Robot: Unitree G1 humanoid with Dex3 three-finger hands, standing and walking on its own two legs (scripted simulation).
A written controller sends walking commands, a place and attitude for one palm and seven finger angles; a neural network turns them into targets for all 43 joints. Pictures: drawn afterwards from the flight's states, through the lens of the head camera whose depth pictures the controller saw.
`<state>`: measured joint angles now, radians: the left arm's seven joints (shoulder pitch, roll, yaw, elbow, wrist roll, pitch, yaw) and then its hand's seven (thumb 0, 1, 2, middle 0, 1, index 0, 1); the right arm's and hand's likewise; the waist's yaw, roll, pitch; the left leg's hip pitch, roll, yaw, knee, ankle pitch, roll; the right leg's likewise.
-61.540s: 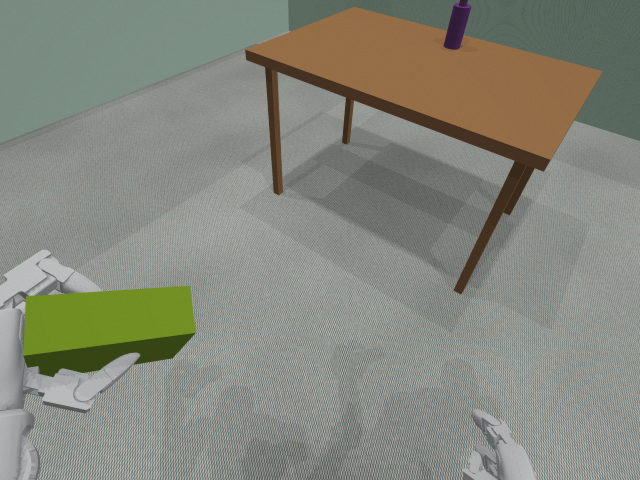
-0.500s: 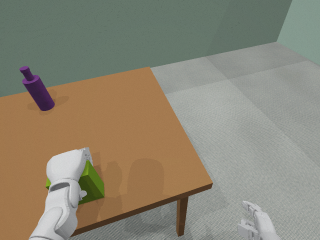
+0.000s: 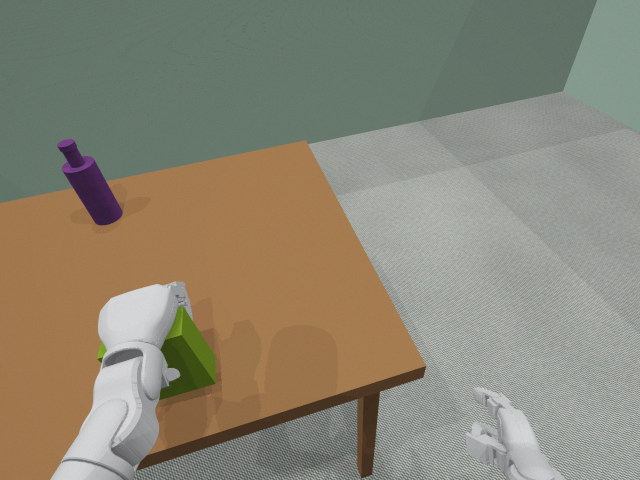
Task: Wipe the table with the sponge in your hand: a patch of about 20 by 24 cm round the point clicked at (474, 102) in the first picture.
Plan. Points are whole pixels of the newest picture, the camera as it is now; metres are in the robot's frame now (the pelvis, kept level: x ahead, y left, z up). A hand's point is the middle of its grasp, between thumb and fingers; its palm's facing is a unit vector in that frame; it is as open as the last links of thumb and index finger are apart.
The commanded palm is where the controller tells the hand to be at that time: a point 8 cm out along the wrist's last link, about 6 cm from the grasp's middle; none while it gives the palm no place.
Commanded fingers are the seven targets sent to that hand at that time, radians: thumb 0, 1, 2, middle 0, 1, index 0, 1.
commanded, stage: lift the sponge slowly off the table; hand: left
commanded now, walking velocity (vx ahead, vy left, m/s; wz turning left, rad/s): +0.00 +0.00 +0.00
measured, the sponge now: (169, 365) +0.25 +0.26 -0.01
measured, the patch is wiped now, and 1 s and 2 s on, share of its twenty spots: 1.00 1.00 1.00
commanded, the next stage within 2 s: bring the sponge back beside the body in 1.10 s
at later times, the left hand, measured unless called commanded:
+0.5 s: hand (158, 323) +0.27 +0.25 +0.08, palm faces +0.02 -0.12 -0.99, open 9.2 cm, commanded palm +0.24 +0.25 +0.14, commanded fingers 0.00 0.10 1.30 -1.20 -1.60 -1.20 -1.60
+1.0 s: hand (149, 305) +0.27 +0.25 +0.11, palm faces +0.06 -0.11 -0.99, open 9.2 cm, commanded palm +0.24 +0.26 +0.18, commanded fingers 0.00 0.10 1.30 -1.20 -1.60 -1.20 -1.60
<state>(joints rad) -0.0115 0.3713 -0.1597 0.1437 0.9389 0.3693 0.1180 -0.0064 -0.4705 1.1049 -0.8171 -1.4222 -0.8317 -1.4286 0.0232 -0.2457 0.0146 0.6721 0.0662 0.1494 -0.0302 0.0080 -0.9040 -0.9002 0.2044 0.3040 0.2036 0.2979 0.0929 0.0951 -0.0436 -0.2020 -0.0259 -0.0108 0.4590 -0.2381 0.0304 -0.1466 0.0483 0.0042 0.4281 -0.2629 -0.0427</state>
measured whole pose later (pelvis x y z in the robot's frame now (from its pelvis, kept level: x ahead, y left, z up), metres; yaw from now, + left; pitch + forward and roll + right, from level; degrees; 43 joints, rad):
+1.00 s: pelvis +0.00 -0.01 +0.00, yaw +0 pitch -3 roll +0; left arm -0.03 0.45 -0.14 -0.09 0.91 0.45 -0.03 -0.01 -0.47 1.10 -0.82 -1.42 -0.83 -1.43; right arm -0.03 -0.27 0.04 0.66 0.07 0.15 -0.03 0.01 -0.90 -0.90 0.20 0.30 0.20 0.30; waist 0.10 0.11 -0.01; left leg -0.13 -0.02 -0.01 0.39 -0.20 0.02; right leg -0.08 0.05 0.01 0.37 -0.23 -0.05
